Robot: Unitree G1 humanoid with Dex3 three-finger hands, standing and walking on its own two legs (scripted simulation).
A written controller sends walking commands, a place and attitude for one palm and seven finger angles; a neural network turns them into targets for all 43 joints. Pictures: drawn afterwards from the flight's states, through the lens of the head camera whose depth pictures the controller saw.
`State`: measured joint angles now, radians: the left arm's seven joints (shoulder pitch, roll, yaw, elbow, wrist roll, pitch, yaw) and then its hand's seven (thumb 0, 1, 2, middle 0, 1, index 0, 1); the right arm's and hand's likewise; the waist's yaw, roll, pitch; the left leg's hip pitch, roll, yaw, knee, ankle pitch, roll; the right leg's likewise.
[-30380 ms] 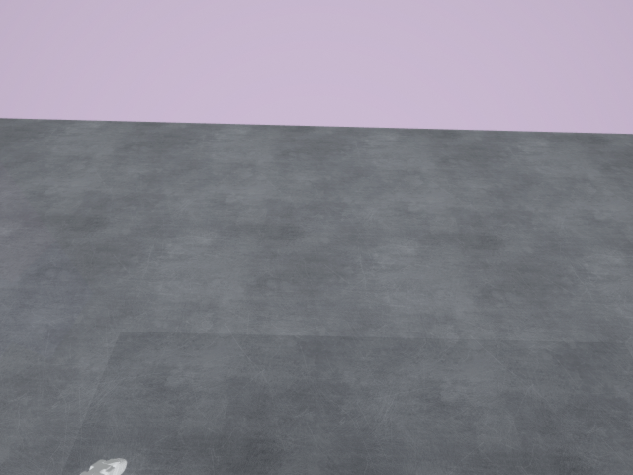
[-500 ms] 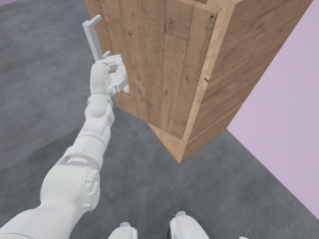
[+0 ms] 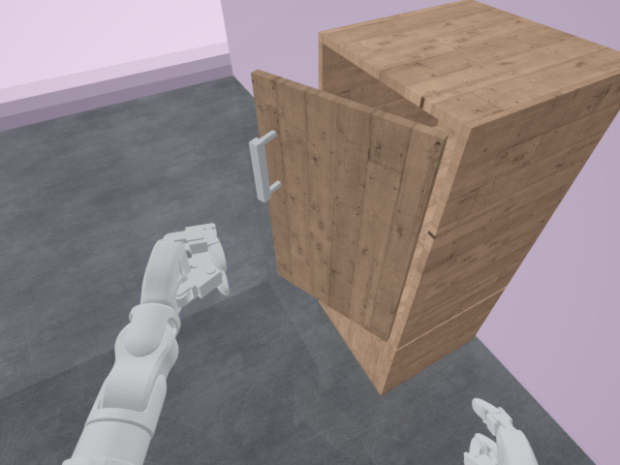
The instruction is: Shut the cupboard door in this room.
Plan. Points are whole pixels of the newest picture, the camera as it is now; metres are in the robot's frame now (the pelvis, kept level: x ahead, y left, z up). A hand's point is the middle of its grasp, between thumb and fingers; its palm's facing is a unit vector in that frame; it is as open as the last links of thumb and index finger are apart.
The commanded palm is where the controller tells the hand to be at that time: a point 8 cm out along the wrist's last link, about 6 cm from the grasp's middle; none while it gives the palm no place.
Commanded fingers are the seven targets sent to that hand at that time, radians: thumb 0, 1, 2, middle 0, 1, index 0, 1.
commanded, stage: draw the hand back to the body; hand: left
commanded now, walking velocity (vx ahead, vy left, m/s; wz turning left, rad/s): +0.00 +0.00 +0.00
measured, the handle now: (267, 166) +0.65 +0.12 +0.02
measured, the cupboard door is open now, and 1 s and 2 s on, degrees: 24 24 24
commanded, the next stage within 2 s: step back with the hand held close in 0.98 s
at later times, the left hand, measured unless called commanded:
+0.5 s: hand (52, 326) +0.22 +0.26 +0.15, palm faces +0.40 -0.85 -0.35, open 5.3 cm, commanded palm +0.17 +0.30 +0.18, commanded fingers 0.00 0.90 0.90 -0.31 -0.42 -0.31 -0.42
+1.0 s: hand (9, 343) +0.19 +0.27 +0.17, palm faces +0.47 -0.79 -0.38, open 7.4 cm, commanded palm +0.14 +0.31 +0.19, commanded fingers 0.00 0.90 0.90 -0.20 -0.30 -0.20 -0.30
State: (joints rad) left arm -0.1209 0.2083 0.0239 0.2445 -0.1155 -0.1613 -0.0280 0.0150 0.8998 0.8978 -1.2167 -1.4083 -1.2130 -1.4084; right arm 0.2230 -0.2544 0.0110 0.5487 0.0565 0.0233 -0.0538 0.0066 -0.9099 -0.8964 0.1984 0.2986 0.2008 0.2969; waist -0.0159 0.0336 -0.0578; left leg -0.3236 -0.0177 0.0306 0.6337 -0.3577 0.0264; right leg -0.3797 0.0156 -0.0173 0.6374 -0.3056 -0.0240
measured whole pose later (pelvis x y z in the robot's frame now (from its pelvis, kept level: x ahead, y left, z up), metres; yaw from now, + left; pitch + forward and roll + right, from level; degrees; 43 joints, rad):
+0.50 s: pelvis +0.02 +0.01 +0.02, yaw +2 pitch -4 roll -1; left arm 0.37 0.32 0.23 -0.29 -0.07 -0.02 0.09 0.02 0.90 0.90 -0.58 -0.71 -0.57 -0.71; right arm 0.20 -0.22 0.06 0.60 0.01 0.00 -0.06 0.01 -0.91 -0.90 0.20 0.30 0.21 0.30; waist 0.06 0.08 0.00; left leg -0.05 -0.04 0.00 0.40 -0.27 0.04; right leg -0.08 0.00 -0.04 0.38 -0.22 0.00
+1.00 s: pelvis +0.01 +0.01 +0.02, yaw +1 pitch -5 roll +0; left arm 0.45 0.34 0.33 -0.36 -0.07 -0.08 0.11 0.01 0.89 0.90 -0.22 -0.31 -0.21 -0.31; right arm 0.21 -0.22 0.03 0.63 0.01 -0.09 -0.07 0.01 -0.91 -0.90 0.20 0.30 0.20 0.30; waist 0.06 0.06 0.01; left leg -0.05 -0.03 0.01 0.41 -0.27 0.03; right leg -0.09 0.01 -0.04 0.39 -0.22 -0.01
